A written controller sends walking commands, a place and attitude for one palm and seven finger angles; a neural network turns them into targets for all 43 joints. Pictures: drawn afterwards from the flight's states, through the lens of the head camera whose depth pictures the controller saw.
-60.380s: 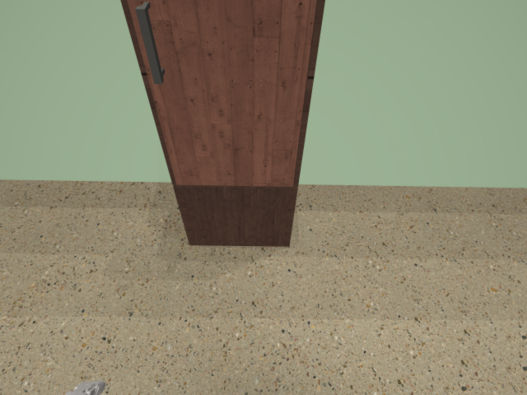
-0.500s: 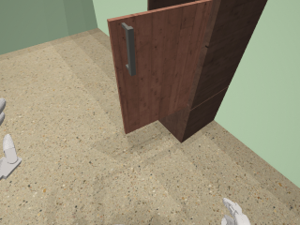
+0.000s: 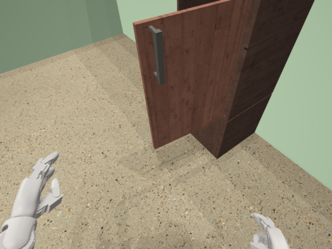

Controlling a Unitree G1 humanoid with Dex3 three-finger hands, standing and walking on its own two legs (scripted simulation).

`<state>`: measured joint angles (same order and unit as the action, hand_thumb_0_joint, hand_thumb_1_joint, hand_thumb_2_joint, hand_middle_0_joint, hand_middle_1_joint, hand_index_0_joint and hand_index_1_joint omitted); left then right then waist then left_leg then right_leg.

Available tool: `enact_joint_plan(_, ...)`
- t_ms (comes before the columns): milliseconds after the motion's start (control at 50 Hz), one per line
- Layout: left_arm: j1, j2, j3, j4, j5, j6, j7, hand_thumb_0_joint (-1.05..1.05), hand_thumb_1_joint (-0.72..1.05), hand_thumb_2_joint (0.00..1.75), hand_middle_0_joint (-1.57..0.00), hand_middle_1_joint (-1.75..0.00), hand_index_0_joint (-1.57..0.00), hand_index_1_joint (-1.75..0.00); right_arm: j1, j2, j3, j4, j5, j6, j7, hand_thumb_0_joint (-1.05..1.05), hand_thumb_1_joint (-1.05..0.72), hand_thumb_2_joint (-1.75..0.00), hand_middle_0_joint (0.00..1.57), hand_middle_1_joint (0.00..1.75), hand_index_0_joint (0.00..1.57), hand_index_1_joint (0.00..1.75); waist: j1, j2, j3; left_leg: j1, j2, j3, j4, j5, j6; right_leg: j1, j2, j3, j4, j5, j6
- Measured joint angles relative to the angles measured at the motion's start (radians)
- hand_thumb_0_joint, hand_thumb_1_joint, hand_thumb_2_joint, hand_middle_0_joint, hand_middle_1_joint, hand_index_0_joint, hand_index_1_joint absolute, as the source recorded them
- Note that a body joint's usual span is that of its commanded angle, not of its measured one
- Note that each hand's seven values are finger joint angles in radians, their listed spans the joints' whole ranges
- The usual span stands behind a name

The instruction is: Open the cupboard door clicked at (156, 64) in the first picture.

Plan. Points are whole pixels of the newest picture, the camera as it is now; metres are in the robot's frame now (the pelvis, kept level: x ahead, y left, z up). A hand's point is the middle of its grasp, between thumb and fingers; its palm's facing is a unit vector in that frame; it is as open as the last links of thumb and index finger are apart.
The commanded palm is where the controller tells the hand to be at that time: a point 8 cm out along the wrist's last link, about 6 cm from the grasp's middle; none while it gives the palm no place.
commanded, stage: let the arm hang, fingers relaxed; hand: left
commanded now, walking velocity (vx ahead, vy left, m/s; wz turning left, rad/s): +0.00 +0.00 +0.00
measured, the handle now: (156, 56) +0.61 +0.07 +0.16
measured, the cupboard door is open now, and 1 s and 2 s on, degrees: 83 83 83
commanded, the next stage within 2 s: look to check the result in 1.00 s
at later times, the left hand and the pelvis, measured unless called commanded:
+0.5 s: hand out of the picture -0.08 +0.18 -0.16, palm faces +0.05 -0.97 -0.22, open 7.3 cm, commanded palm none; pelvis -0.01 +0.00 +0.01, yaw +1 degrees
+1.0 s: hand out of the picture +0.02 +0.17 -0.16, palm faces +0.03 -0.98 -0.22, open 7.3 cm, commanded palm none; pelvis -0.01 -0.01 +0.01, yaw +1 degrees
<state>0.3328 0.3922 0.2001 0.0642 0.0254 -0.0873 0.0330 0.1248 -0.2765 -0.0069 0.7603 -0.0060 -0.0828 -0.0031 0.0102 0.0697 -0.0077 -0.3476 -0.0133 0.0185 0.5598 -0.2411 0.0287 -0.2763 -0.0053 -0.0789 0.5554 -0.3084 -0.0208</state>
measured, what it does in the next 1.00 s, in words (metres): stands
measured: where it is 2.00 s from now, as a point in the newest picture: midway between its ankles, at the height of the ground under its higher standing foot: outside the picture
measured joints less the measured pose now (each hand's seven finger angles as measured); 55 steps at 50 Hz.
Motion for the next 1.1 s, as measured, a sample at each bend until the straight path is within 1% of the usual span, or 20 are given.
enact_joint_plan(40,-0.069,-0.045,-0.068,0.263,0.009,0.069,-0.018,0.0,0.9,0.9,-0.2,-0.3,-0.2,-0.3,-0.014,-0.011,0.003,0.057,-0.008,0.036,0.007,0.0,-0.9,-0.9,0.2,0.3,0.2,0.3,-0.008,0.006,-0.002,-0.005,-0.007,-0.003,0.013,-0.003,0.003,-0.006,-0.007,-0.004,0.021,-0.009,-0.001)
enact_joint_plan(80,-0.101,-0.085,-0.122,0.478,0.011,0.111,-0.029,0.01,0.9,0.9,-0.2,-0.3,-0.2,-0.3,-0.014,-0.007,0.004,0.097,-0.014,0.06,0.012,0.01,-0.9,-0.9,0.2,0.3,0.2,0.3,-0.022,-0.009,0.011,0.004,-0.011,-0.004,0.013,-0.001,0.0,-0.001,-0.012,-0.005,0.029,-0.013,-0.004)
enact_joint_plan(120,-0.109,-0.128,-0.167,0.646,0.008,0.134,-0.035,0.01,0.9,0.9,-0.2,-0.3,-0.2,-0.3,-0.004,0.002,0.005,0.131,-0.019,0.078,0.013,0.01,-0.9,-0.9,0.2,0.3,0.2,0.3,-0.034,-0.033,0.034,0.02,-0.011,-0.005,0.003,0.005,-0.002,0.015,-0.012,-0.006,0.022,-0.009,-0.004)
enact_joint_plan(160,-0.104,-0.172,-0.202,0.774,0.002,0.143,-0.038,0.01,0.9,0.9,-0.2,-0.3,-0.2,-0.3,0.013,0.012,0.009,0.169,-0.023,0.091,0.009,0.0,-0.9,-0.9,0.2,0.3,0.2,0.3,-0.039,-0.057,0.058,0.04,-0.009,-0.007,-0.018,0.016,-0.004,0.035,-0.008,-0.007,-0.001,0.004,-0.003)
enact_joint_plan(200,-0.091,-0.212,-0.215,0.871,-0.004,0.142,-0.031,0.01,0.92,0.9,-0.2,-0.3,-0.2,-0.3,0.037,0.022,0.012,0.212,-0.023,0.099,0.003,0.0,-0.9,-0.9,0.2,0.3,0.2,0.3,-0.036,-0.075,0.077,0.056,-0.005,-0.012,-0.044,0.031,-0.005,0.056,-0.003,-0.012,-0.035,0.022,-0.004)
enact_joint_plan(220,-0.083,-0.216,-0.208,0.911,-0.006,0.139,-0.021,0.01,0.94,0.9,-0.2,-0.3,-0.21,-0.3,0.051,0.029,0.014,0.235,-0.022,0.103,-0.001,0.0,-0.9,-0.9,0.2,0.3,0.2,0.3,-0.031,-0.083,0.083,0.063,-0.003,-0.016,-0.056,0.038,-0.007,0.066,0.0,-0.015,-0.052,0.031,-0.006)
enact_joint_plan(260,-0.063,-0.217,-0.204,0.972,-0.01,0.131,-0.022,0.01,0.97,0.9,-0.21,-0.3,-0.21,-0.3,0.079,0.044,0.015,0.278,-0.021,0.11,-0.008,0.0,-0.9,-0.9,0.2,0.3,0.2,0.3,-0.021,-0.089,0.093,0.074,0.0,-0.024,-0.077,0.051,-0.009,0.084,0.005,-0.023,-0.086,0.048,-0.009)
enact_joint_plan(320,-0.032,-0.216,-0.2,1.039,-0.015,0.119,-0.025,0.01,0.96,0.9,-0.21,-0.3,-0.21,-0.3,0.112,0.063,0.014,0.331,-0.018,0.118,-0.015,0.0,-0.9,-0.9,0.2,0.3,0.2,0.3,-0.009,-0.084,0.099,0.084,0.001,-0.032,-0.098,0.064,-0.011,0.103,0.008,-0.031,-0.121,0.066,-0.01)
enact_joint_plan(380,-0.006,-0.215,-0.196,1.084,-0.017,0.114,-0.022,0.01,0.95,0.9,-0.2,-0.3,-0.21,-0.3,0.132,0.082,0.011,0.362,-0.015,0.122,-0.02,0.0,-0.9,-0.9,0.2,0.3,0.2,0.3,-0.005,-0.071,0.102,0.093,0.0,-0.035,-0.111,0.072,-0.01,0.115,0.009,-0.034,-0.137,0.075,-0.01)
enact_joint_plan(460,0.01,-0.215,-0.192,1.114,-0.017,0.111,-0.016,0.01,0.93,0.9,-0.2,-0.3,-0.21,-0.3,0.141,0.107,0.009,0.377,-0.014,0.121,-0.023,0.0,-0.9,-0.9,0.2,0.3,0.2,0.3,-0.008,-0.054,0.101,0.101,-0.001,-0.032,-0.121,0.078,-0.009,0.118,0.007,-0.031,-0.14,0.08,-0.009)
enact_joint_plan(620,-0.015,-0.226,-0.185,1.105,-0.015,0.101,-0.008,0.01,0.91,0.9,-0.2,-0.3,-0.2,-0.3,0.132,0.139,0.007,0.38,-0.018,0.113,-0.024,0.0,-0.9,-0.9,0.2,0.3,0.2,0.3,-0.016,-0.031,0.077,0.107,-0.005,-0.023,-0.129,0.084,-0.008,0.11,0.001,-0.022,-0.122,0.073,-0.009)
enact_joint_plan(840,-0.088,-0.252,-0.186,1.066,-0.015,0.085,-0.007,0.0,0.9,0.9,-0.2,-0.3,-0.2,-0.3,0.126,0.126,0.002,0.387,-0.02,0.101,-0.024,0.0,-0.91,-0.9,0.2,0.3,0.2,0.3,-0.028,-0.043,0.053,0.125,-0.002,-0.017,-0.136,0.078,-0.014,0.12,0.004,-0.016,-0.117,0.063,-0.013)
enact_joint_plan(1100,-0.104,-0.222,-0.181,1.071,-0.017,0.08,-0.011,0.01,0.91,0.9,-0.2,-0.3,-0.2,-0.3,0.107,0.098,-0.001,0.39,-0.018,0.096,-0.024,0.0,-0.91,-0.9,0.2,0.3,0.2,0.3,-0.028,-0.043,0.067,0.146,0.009,-0.022,-0.157,0.077,-0.026,0.145,0.017,-0.019,-0.148,0.067,-0.024)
